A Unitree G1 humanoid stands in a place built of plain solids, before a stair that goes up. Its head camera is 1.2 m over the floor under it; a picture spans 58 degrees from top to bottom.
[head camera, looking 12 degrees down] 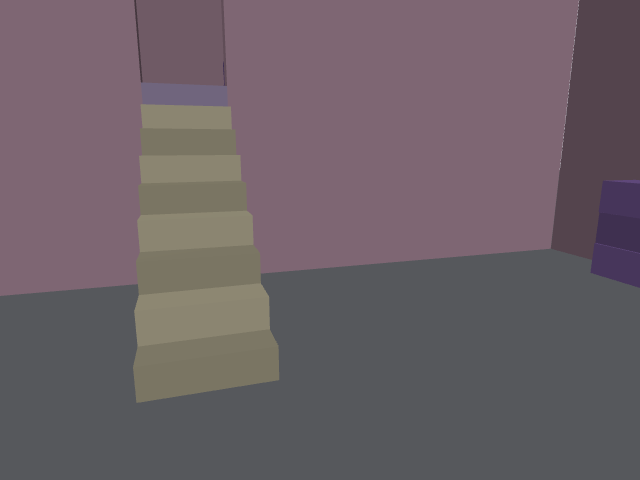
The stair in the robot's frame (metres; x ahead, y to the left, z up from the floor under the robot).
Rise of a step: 0.19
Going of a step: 0.25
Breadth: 0.70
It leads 17 degrees to the left of straight ahead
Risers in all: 9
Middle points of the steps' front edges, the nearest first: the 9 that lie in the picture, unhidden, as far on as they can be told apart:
1.98 0.55 0.19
2.20 0.62 0.38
2.45 0.70 0.58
2.69 0.77 0.77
2.93 0.85 0.96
3.17 0.92 1.15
3.41 1.00 1.34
3.65 1.08 1.54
3.89 1.15 1.73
